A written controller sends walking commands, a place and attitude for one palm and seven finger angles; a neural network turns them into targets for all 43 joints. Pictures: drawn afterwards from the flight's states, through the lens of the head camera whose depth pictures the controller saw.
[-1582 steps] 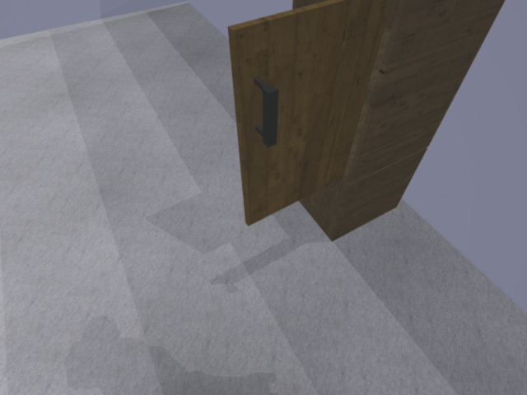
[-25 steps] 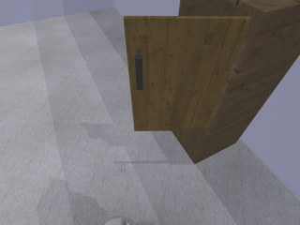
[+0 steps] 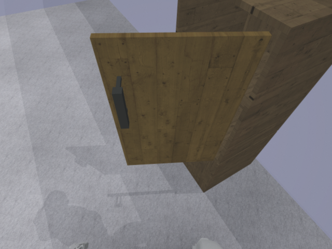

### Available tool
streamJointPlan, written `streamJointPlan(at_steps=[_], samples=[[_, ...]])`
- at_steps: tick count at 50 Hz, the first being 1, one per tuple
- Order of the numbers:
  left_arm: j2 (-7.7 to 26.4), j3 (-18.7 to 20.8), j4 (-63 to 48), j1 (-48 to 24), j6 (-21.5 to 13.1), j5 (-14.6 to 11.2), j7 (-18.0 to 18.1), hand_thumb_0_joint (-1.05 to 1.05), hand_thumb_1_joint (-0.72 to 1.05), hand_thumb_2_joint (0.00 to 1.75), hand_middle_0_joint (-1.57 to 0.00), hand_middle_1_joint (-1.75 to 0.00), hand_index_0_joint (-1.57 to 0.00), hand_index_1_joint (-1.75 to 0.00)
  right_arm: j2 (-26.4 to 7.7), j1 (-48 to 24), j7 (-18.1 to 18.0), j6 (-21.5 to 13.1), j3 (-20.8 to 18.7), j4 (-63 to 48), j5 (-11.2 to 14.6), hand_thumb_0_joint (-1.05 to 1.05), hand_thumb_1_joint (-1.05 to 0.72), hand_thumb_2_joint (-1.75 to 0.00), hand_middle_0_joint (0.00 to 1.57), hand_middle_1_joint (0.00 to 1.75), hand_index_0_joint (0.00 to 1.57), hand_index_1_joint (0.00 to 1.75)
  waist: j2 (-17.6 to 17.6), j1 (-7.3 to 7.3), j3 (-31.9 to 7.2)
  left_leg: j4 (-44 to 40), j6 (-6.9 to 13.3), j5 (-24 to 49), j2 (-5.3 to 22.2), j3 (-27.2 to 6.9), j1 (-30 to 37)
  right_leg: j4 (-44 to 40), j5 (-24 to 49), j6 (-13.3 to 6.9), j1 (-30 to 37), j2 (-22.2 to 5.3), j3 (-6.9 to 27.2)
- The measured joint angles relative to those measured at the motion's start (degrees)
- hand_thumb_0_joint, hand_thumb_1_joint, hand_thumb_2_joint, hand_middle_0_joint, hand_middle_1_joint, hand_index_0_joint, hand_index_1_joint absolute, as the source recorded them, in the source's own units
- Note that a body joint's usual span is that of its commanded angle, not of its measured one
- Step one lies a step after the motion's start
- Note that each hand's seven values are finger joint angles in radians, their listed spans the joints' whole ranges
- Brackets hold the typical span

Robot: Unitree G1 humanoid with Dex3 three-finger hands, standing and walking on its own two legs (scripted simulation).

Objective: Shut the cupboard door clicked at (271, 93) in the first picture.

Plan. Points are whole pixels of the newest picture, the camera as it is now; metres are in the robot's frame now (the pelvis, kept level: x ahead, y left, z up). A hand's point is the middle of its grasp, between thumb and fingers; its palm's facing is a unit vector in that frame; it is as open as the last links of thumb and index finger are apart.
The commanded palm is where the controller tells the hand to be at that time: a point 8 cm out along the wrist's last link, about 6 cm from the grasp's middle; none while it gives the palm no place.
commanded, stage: come to a stop and stand still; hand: left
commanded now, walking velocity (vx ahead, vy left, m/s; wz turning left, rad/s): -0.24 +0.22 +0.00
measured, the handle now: (122, 103) +0.45 +0.13 +0.08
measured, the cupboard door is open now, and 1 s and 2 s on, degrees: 64 64 64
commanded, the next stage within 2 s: look again from close up in 1.24 s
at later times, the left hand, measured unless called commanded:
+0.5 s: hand out of the picture +0.03 +0.22 -0.19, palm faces +0.10 -0.97 -0.22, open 7.4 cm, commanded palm none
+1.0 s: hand out of the picture -0.03 +0.21 -0.17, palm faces +0.02 -0.98 -0.18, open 7.3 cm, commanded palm none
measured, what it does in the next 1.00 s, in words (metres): steps on the spot: right foot, then left foot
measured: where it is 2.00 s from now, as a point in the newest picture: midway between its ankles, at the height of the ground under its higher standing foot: outside the picture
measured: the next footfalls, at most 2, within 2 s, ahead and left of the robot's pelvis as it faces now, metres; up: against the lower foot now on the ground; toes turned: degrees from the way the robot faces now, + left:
right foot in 0.02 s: +0.11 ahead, -0.16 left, +0.00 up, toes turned -4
left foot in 0.44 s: +0.01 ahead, +0.13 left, +0.00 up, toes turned +2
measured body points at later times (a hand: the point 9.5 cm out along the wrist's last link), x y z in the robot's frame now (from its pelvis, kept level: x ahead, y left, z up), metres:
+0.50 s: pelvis -0.02 +0.02 -0.01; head +0.00 +0.05 +0.44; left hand +0.03 +0.28 -0.17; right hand +0.09 -0.23 -0.13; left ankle -0.03 +0.12 -0.74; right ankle +0.06 -0.14 -0.72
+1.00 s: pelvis -0.04 +0.04 +0.01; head -0.04 +0.04 +0.46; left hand -0.03 +0.26 -0.16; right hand -0.05 -0.19 -0.15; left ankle -0.03 +0.13 -0.74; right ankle -0.07 -0.08 -0.74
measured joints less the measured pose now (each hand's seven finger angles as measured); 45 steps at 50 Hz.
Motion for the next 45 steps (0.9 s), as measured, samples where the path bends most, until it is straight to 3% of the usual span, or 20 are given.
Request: streamJointPlan(at_steps=[1, 2, 4, 6, 8, 11, 15, 19, 22, 23, 25, 28, 30, 33, 36, 37, 40, 45], samples=[[0.2, -0.2, -0.3, 0.3, -0.4, 0.1, 0.1, 0.01, 0.91, 0.90, -0.19, -0.30, -0.20, -0.30, 0.0, 0.3, 0.2, 0.3, -0.3, 0.0, 0.2, 0.00, -0.90, -0.90, 0.21, 0.30, 0.20, 0.30, -0.6, 0.09, -0.2, 1.7, -0.7, -1.4, -0.2, 0.3, -0.2, -3.7, 4.2, -0.2, 1.8, -0.2, -0.1], [0.3, -0.3, -0.4, 0.7, -1.0, 0.3, 0.3, 0.01, 0.91, 0.90, -0.19, -0.30, -0.20, -0.30, 0.0, 0.5, 0.4, 0.6, -0.6, -0.1, 0.4, 0.00, -0.90, -0.90, 0.21, 0.30, 0.20, 0.30, -1.3, 0.26, -0.8, 4.4, -0.5, -3.1, -0.7, 0.5, -1.2, -5.3, 2.4, -0.3, 2.9, -0.7, 0.3], [-1.4, -0.8, 0.4, 0.1, -1.4, 0.4, 0.8, 0.01, 0.91, 0.90, -0.19, -0.30, -0.20, -0.30, -1.8, -1.1, 0.4, 1.8, -1.5, -0.4, 1.0, 0.00, -0.90, -0.90, 0.21, 0.30, 0.20, 0.30, 0.6, 0.37, -0.1, 13.9, 0.8, -11.9, -2.0, -3.2, -4.7, -2.9, -3.3, -0.9, 2.0, -0.1, 0.2], [-3.3, -1.6, 0.6, -0.6, -1.3, 0.5, 1.0, 0.01, 0.91, 0.90, -0.20, -0.30, -0.20, -0.30, -3.5, -3.0, 0.0, 2.5, -2.3, -1.1, 1.2, 0.00, -0.91, -0.90, 0.20, 0.30, 0.20, 0.30, 2.3, 0.07, 1.0, 24.0, 1.4, -15.8, -4.7, -5.7, -8.4, -3.0, -2.6, -1.0, 2.1, -0.2, 0.0], [-4.6, -1.9, 0.5, -1.1, -1.3, 0.3, 1.4, 0.01, 0.91, 0.90, -0.20, -0.30, -0.20, -0.30, -4.6, -4.8, -0.1, 2.7, -2.5, -1.6, 1.2, 0.00, -0.91, -0.90, 0.20, 0.30, 0.20, 0.30, 2.6, 0.33, 1.8, 31.9, 0.9, -15.8, -7.2, -6.2, -11.4, -4.6, -1.4, -1.0, 2.6, -0.7, 0.2], [-5.1, -1.6, 0.0, -1.3, -1.2, 0.1, 2.1, 0.00, 0.91, 0.90, -0.20, -0.30, -0.20, -0.30, -5.3, -6.8, 0.3, 3.1, -2.5, -2.5, 1.2, 0.00, -0.91, -0.90, 0.20, 0.30, 0.20, 0.30, 1.8, 1.13, 1.7, 36.3, 0.1, -13.2, -9.2, -6.2, -14.1, -7.5, 0.3, -1.1, 3.3, -1.5, 0.1], [-3.9, -1.1, -0.4, -0.8, -1.2, 0.4, 2.5, 0.00, 0.91, 0.90, -0.20, -0.30, -0.20, -0.30, -5.4, -9.2, 0.8, 3.3, -2.4, -3.8, 1.0, 0.00, -0.91, -0.90, 0.20, 0.30, 0.20, 0.30, -0.1, 2.61, 0.7, 31.3, -0.4, -11.4, -9.6, -6.7, -13.7, -10.3, 2.3, -0.7, 3.8, -2.4, -0.1], [-2.0, -0.6, -0.2, 0.6, -0.6, 0.9, 2.2, 0.00, 0.91, 0.90, -0.20, -0.30, -0.20, -0.30, -4.9, -10.8, 1.2, 2.4, -2.0, -5.1, 1.2, 0.00, -0.91, -0.90, 0.20, 0.30, 0.20, 0.30, -1.9, 3.54, -0.6, 18.0, 0.2, -9.3, -8.9, -6.4, -9.0, -10.6, 3.3, 0.2, 3.4, -2.9, -0.1], [-0.6, -0.3, 0.4, 2.2, 0.5, 0.4, 1.9, 0.01, 0.90, 0.90, -0.20, -0.30, -0.20, -0.30, -4.6, -10.3, 1.3, 1.0, -1.4, -6.1, 1.1, 0.00, -0.91, -0.90, 0.20, 0.30, 0.20, 0.30, -2.2, 3.29, -2.2, 4.1, 1.6, -2.6, -8.0, -6.4, -3.2, -7.2, 1.8, 1.2, 1.6, -2.6, -0.2], [-0.1, 0.0, 0.9, 2.3, 1.1, 0.1, 1.9, 0.01, 0.90, 0.90, -0.20, -0.30, -0.20, -0.30, -4.0, -10.1, 1.2, 0.9, -1.3, -6.0, 0.8, 0.00, -0.91, -0.90, 0.20, 0.30, 0.20, 0.30, -2.9, 3.25, -2.3, 4.5, 2.6, -2.5, -8.4, -6.3, -3.4, -4.8, -2.3, 1.1, 0.9, -2.4, 0.6], [0.9, 0.3, 1.6, 3.2, 2.4, 0.0, 1.9, 0.01, 0.91, 0.90, -0.20, -0.30, -0.20, -0.30, -2.7, -9.2, 1.0, 1.2, -0.4, -5.7, 0.3, 0.00, -0.91, -0.90, 0.20, 0.30, 0.20, 0.30, -3.9, 3.54, -2.6, 4.5, 4.2, -2.5, -8.6, -6.0, -2.8, 0.6, -9.9, 0.4, 0.1, -0.7, 2.6], [1.5, 0.4, 2.6, 4.5, 2.9, 0.1, 1.6, 0.01, 0.91, 0.90, -0.20, -0.30, -0.20, -0.30, -1.3, -7.8, 0.4, 1.3, 0.7, -4.9, -0.1, 0.00, -0.91, -0.90, 0.20, 0.30, 0.20, 0.30, -4.1, 3.77, -3.0, 1.3, 5.0, -0.6, -8.6, -5.9, -1.6, 8.9, -11.6, -0.3, 0.0, 1.9, 3.9], [1.5, 0.2, 3.1, 5.3, 2.4, -0.1, 1.5, 0.01, 0.91, 0.90, -0.20, -0.30, -0.20, -0.30, -0.7, -7.3, 0.2, 1.1, 1.2, -4.2, 0.0, 0.00, -0.91, -0.90, 0.20, 0.30, 0.20, 0.30, -3.9, 4.01, -2.9, -0.6, 5.4, 0.7, -8.9, -5.7, -1.1, 10.1, -11.9, -0.4, 1.8, 2.8, 3.7], [0.8, -0.5, 3.9, 6.5, 1.7, -0.4, 1.5, 0.01, 0.91, 0.90, -0.20, -0.30, -0.20, -0.30, -0.2, -6.8, -0.1, 0.6, 1.5, -3.0, 0.3, 0.00, -0.91, -0.90, 0.20, 0.30, 0.20, 0.30, -3.4, 4.16, -2.7, -2.4, 5.8, 2.0, -9.6, -5.1, -1.0, 4.1, -11.8, -0.3, 6.9, 3.0, 2.7], [-0.1, -1.3, 5.0, 7.7, 0.7, -0.7, 1.7, 0.01, 0.91, 0.90, -0.20, -0.30, -0.20, -0.30, 0.2, -6.3, -0.2, 0.1, 1.4, -1.7, 1.0, 0.00, -0.90, -0.90, 0.20, 0.30, 0.20, 0.30, -3.3, 4.06, -3.0, -2.1, 5.9, 2.1, -10.7, -3.9, -1.9, -8.5, -6.2, -1.1, 13.8, 2.7, 3.0], [-0.7, -1.5, 5.7, 7.8, 0.2, -0.7, 1.9, 0.01, 0.91, 0.90, -0.20, -0.30, -0.20, -0.30, 0.1, -6.4, -0.2, -0.1, 1.3, -1.2, 1.3, 0.00, -0.90, -0.90, 0.20, 0.30, 0.20, 0.30, -2.7, 4.11, -3.0, -1.6, 5.9, 1.8, -10.7, -3.5, -2.3, -11.2, -7.9, -1.6, 14.9, 2.7, 3.4], [-2.9, -2.6, 7.4, 7.9, -0.5, -0.7, 2.0, 0.01, 0.91, 0.90, -0.20, -0.30, -0.20, -0.30, -0.8, -6.6, -0.4, -0.4, 0.6, 0.0, 1.7, 0.00, -0.92, -0.90, 0.21, 0.30, 0.20, 0.30, -0.2, 2.68, -2.4, -3.4, 6.2, 3.3, -10.2, -3.4, -1.3, -13.5, -6.2, -1.4, 15.9, 3.3, 3.5], [-4.2, -3.3, 8.5, 7.6, -1.4, -0.9, 2.4, 0.01, 0.91, 0.90, -0.20, -0.30, -0.20, -0.30, -1.0, -4.7, -0.3, -1.0, 1.0, 2.8, 1.6, 0.00, -0.93, -0.90, 0.20, 0.30, 0.20, 0.30, -0.3, 1.67, -2.9, -6.4, 5.9, 5.0, -10.4, -3.4, 1.0, -15.3, -4.6, -1.3, 17.6, 3.1, 3.5]])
